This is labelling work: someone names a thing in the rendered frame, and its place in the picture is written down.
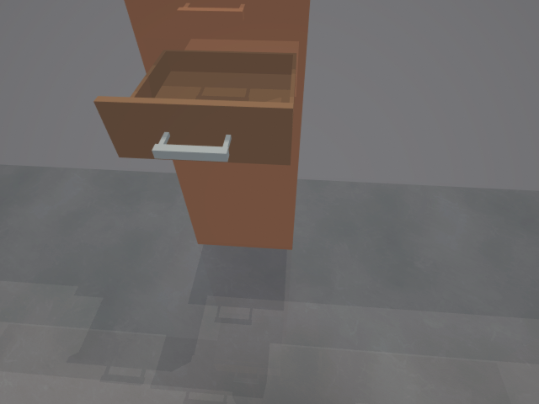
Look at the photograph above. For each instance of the drawer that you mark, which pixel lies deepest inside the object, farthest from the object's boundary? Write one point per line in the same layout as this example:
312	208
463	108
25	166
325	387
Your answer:
200	96

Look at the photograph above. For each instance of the handle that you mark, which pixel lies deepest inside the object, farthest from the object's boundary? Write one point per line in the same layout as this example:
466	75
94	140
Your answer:
195	153
211	14

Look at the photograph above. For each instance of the cabinet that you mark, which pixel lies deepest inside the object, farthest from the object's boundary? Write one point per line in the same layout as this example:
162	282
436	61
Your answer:
233	204

